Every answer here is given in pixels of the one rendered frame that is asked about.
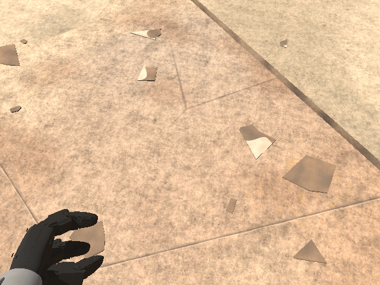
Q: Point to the left robot forearm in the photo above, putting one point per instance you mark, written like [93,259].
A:
[20,276]

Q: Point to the robot left hand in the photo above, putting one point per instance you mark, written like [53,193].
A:
[39,252]

